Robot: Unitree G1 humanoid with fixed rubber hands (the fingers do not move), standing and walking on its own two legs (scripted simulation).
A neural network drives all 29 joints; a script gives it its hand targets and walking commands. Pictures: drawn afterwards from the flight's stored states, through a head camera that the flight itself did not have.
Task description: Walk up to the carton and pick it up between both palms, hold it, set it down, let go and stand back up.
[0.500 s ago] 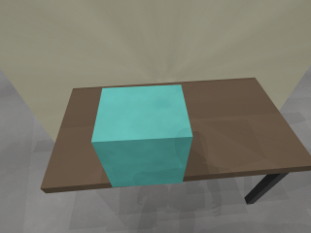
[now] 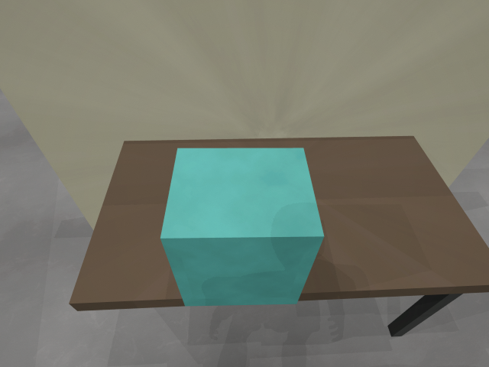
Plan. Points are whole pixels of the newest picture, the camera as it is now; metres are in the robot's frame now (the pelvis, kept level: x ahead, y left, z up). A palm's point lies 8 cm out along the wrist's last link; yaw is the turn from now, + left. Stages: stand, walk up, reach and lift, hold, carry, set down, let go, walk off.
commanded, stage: walk up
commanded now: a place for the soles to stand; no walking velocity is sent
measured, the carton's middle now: (241, 231) +0.41 +0.03 -0.07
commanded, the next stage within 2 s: reach and lift in 1.76 s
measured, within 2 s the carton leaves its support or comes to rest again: neither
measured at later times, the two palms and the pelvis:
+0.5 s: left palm out of the picture +0.03 +0.24 -0.14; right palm out of the picture +0.04 -0.24 -0.13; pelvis +0.01 +0.00 +0.00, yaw +2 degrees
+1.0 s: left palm out of the picture -0.01 +0.26 -0.14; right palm out of the picture +0.03 -0.26 -0.13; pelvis -0.02 -0.01 -0.01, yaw +5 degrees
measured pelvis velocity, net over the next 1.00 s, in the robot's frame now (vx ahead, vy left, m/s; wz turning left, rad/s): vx -0.02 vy -0.01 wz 0.09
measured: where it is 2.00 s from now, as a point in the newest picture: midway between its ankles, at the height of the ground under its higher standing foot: outside the picture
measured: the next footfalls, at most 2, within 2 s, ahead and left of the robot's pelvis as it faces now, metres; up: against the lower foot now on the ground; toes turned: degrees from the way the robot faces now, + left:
none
